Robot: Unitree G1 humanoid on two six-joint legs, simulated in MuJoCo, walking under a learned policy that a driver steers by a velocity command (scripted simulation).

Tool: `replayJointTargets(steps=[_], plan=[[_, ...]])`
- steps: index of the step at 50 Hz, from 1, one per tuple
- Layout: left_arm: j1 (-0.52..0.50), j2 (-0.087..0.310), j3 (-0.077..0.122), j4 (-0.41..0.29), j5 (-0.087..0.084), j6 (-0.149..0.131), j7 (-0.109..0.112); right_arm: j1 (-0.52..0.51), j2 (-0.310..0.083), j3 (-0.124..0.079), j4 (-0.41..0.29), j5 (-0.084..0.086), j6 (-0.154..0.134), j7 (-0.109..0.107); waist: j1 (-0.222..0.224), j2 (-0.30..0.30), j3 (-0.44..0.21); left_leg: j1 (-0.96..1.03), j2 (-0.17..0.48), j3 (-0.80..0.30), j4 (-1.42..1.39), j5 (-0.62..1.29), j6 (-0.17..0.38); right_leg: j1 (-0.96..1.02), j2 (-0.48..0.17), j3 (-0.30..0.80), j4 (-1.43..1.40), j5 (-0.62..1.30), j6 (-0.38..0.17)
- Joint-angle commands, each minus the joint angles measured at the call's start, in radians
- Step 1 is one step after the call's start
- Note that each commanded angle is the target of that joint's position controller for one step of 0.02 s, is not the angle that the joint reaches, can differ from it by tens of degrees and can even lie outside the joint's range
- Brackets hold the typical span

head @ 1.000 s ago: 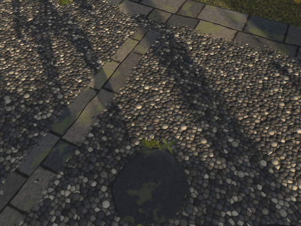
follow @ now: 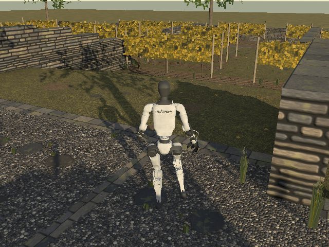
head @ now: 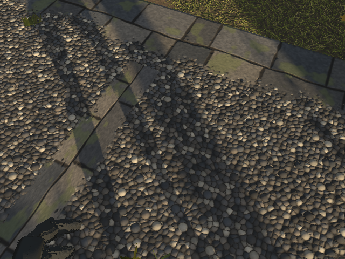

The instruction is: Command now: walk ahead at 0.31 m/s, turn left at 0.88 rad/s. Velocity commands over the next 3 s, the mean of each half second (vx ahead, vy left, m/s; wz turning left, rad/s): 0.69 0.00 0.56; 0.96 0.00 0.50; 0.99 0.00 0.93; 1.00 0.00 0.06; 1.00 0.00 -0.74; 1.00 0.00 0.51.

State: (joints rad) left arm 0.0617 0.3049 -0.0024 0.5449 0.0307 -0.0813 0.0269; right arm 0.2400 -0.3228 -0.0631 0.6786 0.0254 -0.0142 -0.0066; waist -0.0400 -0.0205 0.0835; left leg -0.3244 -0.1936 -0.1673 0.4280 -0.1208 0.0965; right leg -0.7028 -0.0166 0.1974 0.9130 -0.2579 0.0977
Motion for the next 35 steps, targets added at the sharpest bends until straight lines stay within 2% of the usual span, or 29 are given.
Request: replayJointTargets(steps=[1, 3, 4, 6, 7, 8, 9, 10, 11, 12, 13, 14, 15, 16, 18, 22, 24, 26, 27, 29, 31, 32, 33, 34, 35], plan=[[0.082, 0.064, 0.026, -0.022, -0.018, 0.015, -0.003, -0.068, -0.161, -0.047, -0.084, 0.024, 0.017, -0.027, 0.057, 0.080, -0.252, -0.044, 0.182, -0.205, -0.062, 0.198, 0.110, 0.284, 0.086, -0.084, -0.153, 0.187, 0.014], [0.002, 0.071, 0.028, -0.039, -0.038, 0.011, -0.015, -0.047, -0.156, -0.042, -0.092, 0.023, 0.016, -0.026, 0.009, 0.118, -0.197, -0.003, 0.210, -0.318, -0.098, -0.238, 0.110, 0.242, 0.068, -0.038, -0.255, 0.198, 0.000], [-0.024, 0.085, 0.034, -0.046, -0.043, 0.002, -0.018, -0.034, -0.153, -0.041, -0.091, 0.019, 0.012, -0.023, -0.003, 0.138, -0.165, 0.020, 0.221, -0.367, -0.091, -0.335, 0.110, 0.237, 0.063, -0.021, -0.308, 0.179, -0.009], [-0.024, 0.120, 0.057, -0.040, -0.051, -0.021, -0.019, -0.012, -0.138, -0.037, -0.088, 0.008, 0.004, -0.015, -0.007, 0.168, -0.136, 0.046, 0.238, -0.431, -0.045, -0.419, 0.108, 0.296, 0.055, -0.007, -0.376, 0.109, -0.034], [0.019, 0.128, 0.068, -0.023, -0.055, -0.032, -0.019, -0.006, -0.123, -0.031, -0.083, 0.003, 0.001, -0.009, 0.009, 0.182, -0.131, 0.040, 0.245, -0.428, -0.017, -0.434, 0.104, 0.362, 0.043, -0.027, -0.402, 0.087, -0.054], [0.080, 0.129, 0.079, 0.000, -0.054, -0.040, -0.017, 0.010, -0.089, -0.019, -0.075, 0.001, -0.003, -0.002, 0.035, 0.173, -0.133, -0.001, 0.228, -0.400, 0.037, -0.460, 0.091, 0.480, 0.020, -0.048, -0.449, 0.086, -0.082], [0.167, 0.149, 0.090, 0.016, -0.040, -0.047, -0.011, 0.042, -0.023, 0.006, -0.065, -0.002, -0.011, 0.006, 0.070, 0.098, -0.180, -0.105, 0.183, -0.319, 0.214, -0.529, 0.059, 0.665, -0.089, 0.045, -0.476, -0.017, -0.141], [0.302, 0.196, 0.104, 0.043, -0.011, -0.044, -0.011, 0.059, 0.033, 0.031, -0.091, 0.011, -0.025, 0.011, 0.098, -0.128, -0.243, -0.323, 0.066, -0.106, 0.482, -0.507, 0.005, 0.884, -0.247, 0.394, -0.618, -0.430, -0.256], [0.342, 0.214, 0.117, 0.062, -0.015, -0.044, -0.029, 0.048, -0.020, 0.025, -0.107, 0.021, -0.038, 0.005, 0.112, -0.229, -0.192, -0.492, 0.108, -0.051, 0.685, -0.435, -0.018, 0.881, -0.351, 0.722, -0.711, -0.698, -0.316], [0.320, 0.162, 0.106, 0.056, -0.033, -0.045, -0.032, 0.010, -0.091, 0.008, -0.095, 0.013, -0.041, 0.004, 0.112, -0.117, -0.081, -0.543, 0.149, -0.043, 0.769, -0.339, -0.030, 0.805, -0.342, 0.673, -0.703, -0.635, -0.299], [0.331, 0.140, 0.102, 0.063, -0.039, -0.042, -0.032, -0.009, -0.101, 0.004, -0.081, -0.005, -0.045, 0.006, 0.112, -0.039, -0.041, -0.542, 0.167, -0.028, 0.795, -0.267, -0.035, 0.772, -0.294, 0.542, -0.691, -0.530, -0.272], [0.338, 0.135, 0.101, 0.070, -0.038, -0.038, -0.033, -0.033, -0.082, 0.008, -0.084, -0.015, -0.053, 0.006, 0.111, -0.017, -0.022, -0.548, 0.185, -0.010, 0.779, -0.219, -0.033, 0.747, -0.249, 0.427, -0.693, -0.431, -0.258], [0.345, 0.121, 0.094, 0.082, -0.035, -0.038, -0.035, -0.059, -0.062, 0.011, -0.092, -0.015, -0.061, 0.007, 0.107, -0.025, 0.001, -0.546, 0.209, 0.000, 0.758, -0.176, -0.028, 0.711, -0.214, 0.348, -0.706, -0.360, -0.250], [0.347, 0.104, 0.086, 0.091, -0.033, -0.041, -0.038, -0.067, -0.050, 0.013, -0.095, -0.010, -0.064, 0.009, 0.097, -0.064, 0.004, -0.529, 0.229, 0.015, 0.740, -0.143, -0.027, 0.678, -0.190, 0.294, -0.721, -0.320, -0.247], [0.365, 0.081, 0.077, 0.113, -0.036, -0.048, -0.044, -0.079, -0.032, 0.017, -0.097, -0.006, -0.067, 0.012, 0.092, -0.105, 0.003, -0.538, 0.249, 0.049, 0.719, -0.074, -0.033, 0.653, -0.166, 0.224, -0.745, -0.242, -0.261], [0.411, 0.085, 0.067, 0.155, -0.036, -0.049, -0.040, -0.155, -0.014, 0.023, -0.120, -0.010, -0.075, 0.017, 0.103, -0.100, 0.021, -0.612, 0.283, 0.083, 0.600, 0.074, -0.070, 0.655, -0.184, 0.152, -0.786, -0.091, -0.292], [0.447, 0.080, 0.058, 0.183, -0.040, -0.043, -0.035, -0.219, -0.004, 0.027, -0.136, -0.013, -0.081, 0.025, 0.126, -0.097, 0.029, -0.590, 0.286, 0.115, 0.497, 0.151, -0.084, 0.659, -0.179, 0.078, -0.800, 0.020, -0.283], [0.511, 0.062, 0.045, 0.217, -0.050, -0.035, -0.031, -0.326, 0.021, 0.036, -0.169, -0.015, -0.095, 0.041, 0.165, -0.076, 0.054, -0.512, 0.270, 0.150, 0.369, 0.206, -0.095, 0.629, -0.172, 0.047, -0.814, 0.109, -0.285], [0.524, 0.068, 0.043, 0.228, -0.052, -0.030, -0.027, -0.357, 0.030, 0.039, -0.183, -0.010, -0.102, 0.052, 0.170, -0.082, 0.064, -0.460, 0.257, 0.153, 0.310, 0.230, -0.100, 0.612, -0.178, 0.049, -0.824, 0.120, -0.290], [0.515, 0.112, 0.049, 0.246, -0.054, -0.021, -0.019, -0.377, 0.018, 0.036, -0.180, 0.004, -0.106, 0.069, 0.167, -0.093, 0.076, -0.432, 0.243, 0.185, 0.210, 0.242, -0.091, 0.689, -0.194, -0.024, -0.844, 0.157, -0.275], [0.530, 0.116, 0.046, 0.275, -0.056, -0.009, -0.021, -0.406, 0.016, 0.035, -0.187, 0.010, -0.106, 0.082, 0.165, -0.100, 0.085, -0.404, 0.224, 0.227, 0.143, 0.184, -0.058, 0.777, -0.212, -0.096, -0.817, 0.311, -0.249], [0.531, 0.118, 0.043, 0.288, -0.051, -0.004, -0.022, -0.401, 0.007, 0.030, -0.193, 0.011, -0.105, 0.085, 0.145, -0.123, 0.064, -0.348, 0.193, 0.260, 0.129, 0.134, -0.031, 0.812, -0.214, -0.139, -0.762, 0.566, -0.234], [0.537, 0.131, 0.045, 0.302, -0.043, 0.000, -0.018, -0.383, -0.009, 0.022, -0.200, 0.009, -0.101, 0.084, 0.117, -0.172, 0.017, -0.270, 0.154, 0.293, 0.147, 0.074, -0.003, 0.843, -0.229, -0.169, -0.680, 0.894, -0.223], [0.537, 0.142, 0.047, 0.311, -0.031, 0.006, -0.012, -0.313, -0.046, 0.005, -0.197, 0.010, -0.091, 0.078, 0.059, -0.208, -0.060, -0.158, 0.114, 0.318, 0.173, 0.016, 0.030, 0.870, -0.241, -0.201, -0.556, 1.187, -0.209], [0.500, 0.153, 0.051, 0.309, -0.018, 0.016, -0.004, -0.108, -0.094, -0.023, -0.149, 0.017, -0.080, 0.065, -0.061, -0.204, -0.175, 0.104, 0.087, 0.327, 0.163, 0.041, 0.070, 0.794, -0.233, -0.242, -0.323, 1.344, -0.182]])
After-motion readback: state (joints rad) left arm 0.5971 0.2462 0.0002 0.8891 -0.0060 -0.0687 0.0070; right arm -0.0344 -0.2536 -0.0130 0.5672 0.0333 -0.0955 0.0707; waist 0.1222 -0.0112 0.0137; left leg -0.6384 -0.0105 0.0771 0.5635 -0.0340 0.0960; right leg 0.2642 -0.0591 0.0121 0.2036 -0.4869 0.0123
